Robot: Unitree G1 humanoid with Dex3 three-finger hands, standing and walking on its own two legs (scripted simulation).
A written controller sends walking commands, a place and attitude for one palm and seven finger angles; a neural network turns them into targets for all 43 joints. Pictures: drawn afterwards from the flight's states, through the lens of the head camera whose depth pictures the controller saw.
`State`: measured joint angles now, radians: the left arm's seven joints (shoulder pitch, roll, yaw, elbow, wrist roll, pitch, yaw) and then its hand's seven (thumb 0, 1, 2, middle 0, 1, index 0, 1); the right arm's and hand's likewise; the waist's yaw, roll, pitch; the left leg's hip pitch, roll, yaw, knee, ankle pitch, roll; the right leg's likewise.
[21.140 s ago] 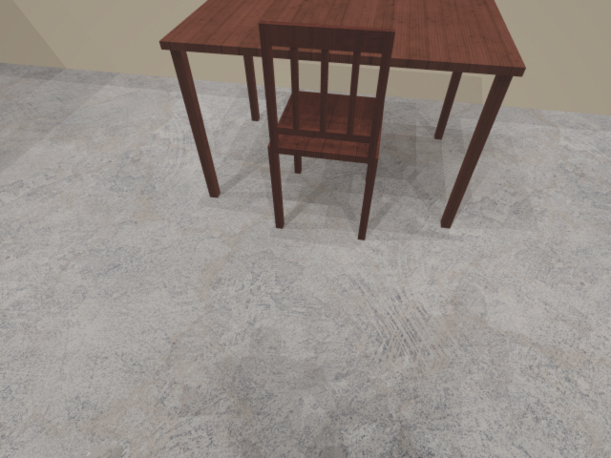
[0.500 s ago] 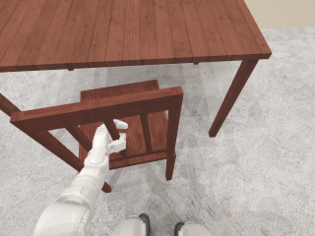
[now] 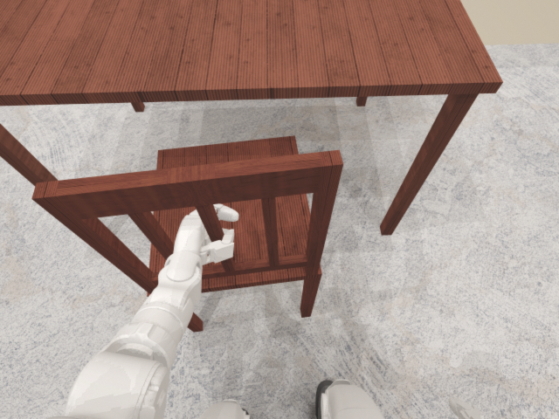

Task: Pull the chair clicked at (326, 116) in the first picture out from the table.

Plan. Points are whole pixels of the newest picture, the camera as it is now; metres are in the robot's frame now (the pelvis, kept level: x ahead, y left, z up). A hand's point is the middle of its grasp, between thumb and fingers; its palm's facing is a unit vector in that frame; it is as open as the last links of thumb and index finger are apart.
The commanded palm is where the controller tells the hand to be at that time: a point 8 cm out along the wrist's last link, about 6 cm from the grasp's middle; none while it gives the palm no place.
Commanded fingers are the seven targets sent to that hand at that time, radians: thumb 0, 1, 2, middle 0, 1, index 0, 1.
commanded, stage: step backward, pulling the chair out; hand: left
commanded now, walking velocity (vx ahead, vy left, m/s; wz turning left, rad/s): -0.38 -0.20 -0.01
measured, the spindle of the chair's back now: (218, 239) +0.40 +0.11 -0.09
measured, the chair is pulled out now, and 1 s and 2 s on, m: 0.19 0.30 0.41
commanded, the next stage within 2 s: none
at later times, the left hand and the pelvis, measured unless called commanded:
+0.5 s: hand (220, 272) +0.33 +0.10 -0.06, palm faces -0.09 -0.98 -0.16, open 5.3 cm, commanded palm +0.33 +0.15 -0.05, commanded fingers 0.00 0.90 0.90 -0.50 -1.45 -0.50 -1.45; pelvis -0.05 +0.01 +0.00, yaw -2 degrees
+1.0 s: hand (210, 313) +0.27 +0.11 -0.06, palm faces -0.06 -0.98 -0.17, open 5.3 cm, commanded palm +0.27 +0.16 -0.05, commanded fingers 0.00 0.90 0.90 -0.50 -1.45 -0.50 -1.45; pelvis -0.11 +0.00 -0.01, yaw -2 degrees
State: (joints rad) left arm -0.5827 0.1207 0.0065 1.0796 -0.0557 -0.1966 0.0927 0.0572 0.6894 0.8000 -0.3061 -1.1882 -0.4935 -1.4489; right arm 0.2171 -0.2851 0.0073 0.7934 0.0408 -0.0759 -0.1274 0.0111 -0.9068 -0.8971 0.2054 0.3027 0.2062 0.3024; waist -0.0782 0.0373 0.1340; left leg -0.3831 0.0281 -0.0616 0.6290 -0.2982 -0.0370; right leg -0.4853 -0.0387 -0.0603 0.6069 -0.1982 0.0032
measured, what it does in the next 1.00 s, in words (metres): walks backwards: right foot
